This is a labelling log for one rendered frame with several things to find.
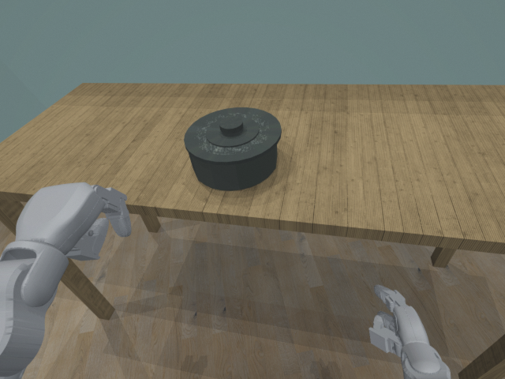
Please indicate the robot right hand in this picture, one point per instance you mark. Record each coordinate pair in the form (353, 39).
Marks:
(402, 328)

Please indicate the right robot forearm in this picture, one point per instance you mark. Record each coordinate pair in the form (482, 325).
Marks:
(421, 361)

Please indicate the table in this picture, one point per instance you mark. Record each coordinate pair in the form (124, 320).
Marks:
(420, 164)

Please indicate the robot left hand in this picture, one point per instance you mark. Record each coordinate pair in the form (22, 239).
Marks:
(62, 216)

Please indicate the knob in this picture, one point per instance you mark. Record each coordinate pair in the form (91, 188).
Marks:
(231, 125)

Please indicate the left robot forearm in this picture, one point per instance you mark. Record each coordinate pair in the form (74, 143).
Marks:
(30, 272)

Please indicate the lid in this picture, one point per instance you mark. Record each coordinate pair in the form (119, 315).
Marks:
(206, 142)

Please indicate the pot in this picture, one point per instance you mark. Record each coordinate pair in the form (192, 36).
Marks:
(238, 176)

